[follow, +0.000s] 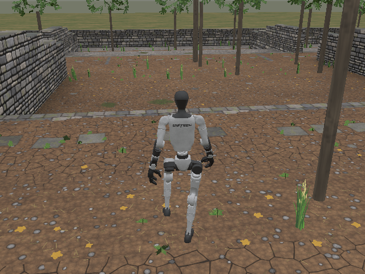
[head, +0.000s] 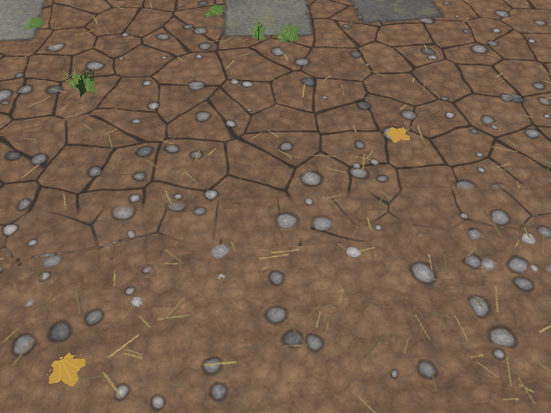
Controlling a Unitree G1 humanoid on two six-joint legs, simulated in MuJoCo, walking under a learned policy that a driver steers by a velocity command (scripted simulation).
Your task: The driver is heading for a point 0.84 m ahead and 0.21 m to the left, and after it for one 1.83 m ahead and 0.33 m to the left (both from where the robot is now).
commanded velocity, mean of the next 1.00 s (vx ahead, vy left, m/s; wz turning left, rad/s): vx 0.77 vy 0.00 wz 0.40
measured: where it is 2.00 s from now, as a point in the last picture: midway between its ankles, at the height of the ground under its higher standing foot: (246, 282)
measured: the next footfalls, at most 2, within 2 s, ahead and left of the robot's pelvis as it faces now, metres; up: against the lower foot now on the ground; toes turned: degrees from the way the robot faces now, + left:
left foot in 0.18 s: +0.37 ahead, +0.06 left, +0.00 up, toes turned +13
right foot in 0.60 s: +0.84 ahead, +0.04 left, +0.00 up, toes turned +29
